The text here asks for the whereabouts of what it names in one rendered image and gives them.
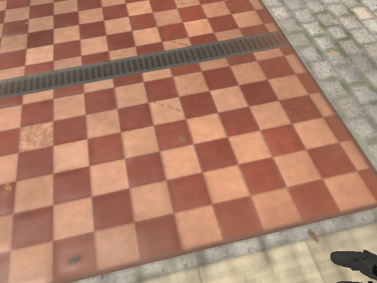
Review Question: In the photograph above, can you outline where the right robot hand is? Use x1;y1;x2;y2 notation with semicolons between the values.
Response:
330;250;377;283

